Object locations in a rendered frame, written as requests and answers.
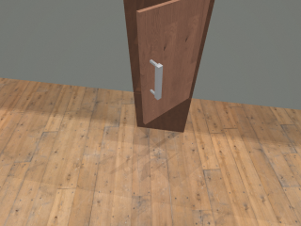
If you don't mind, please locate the cupboard door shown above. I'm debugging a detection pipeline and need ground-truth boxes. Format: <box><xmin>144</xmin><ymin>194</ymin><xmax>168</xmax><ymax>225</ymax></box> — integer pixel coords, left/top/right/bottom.
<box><xmin>136</xmin><ymin>0</ymin><xmax>210</xmax><ymax>124</ymax></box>

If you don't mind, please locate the handle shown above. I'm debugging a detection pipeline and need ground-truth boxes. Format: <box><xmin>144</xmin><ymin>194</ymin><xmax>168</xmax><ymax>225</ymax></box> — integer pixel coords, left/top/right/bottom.
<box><xmin>150</xmin><ymin>59</ymin><xmax>163</xmax><ymax>100</ymax></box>

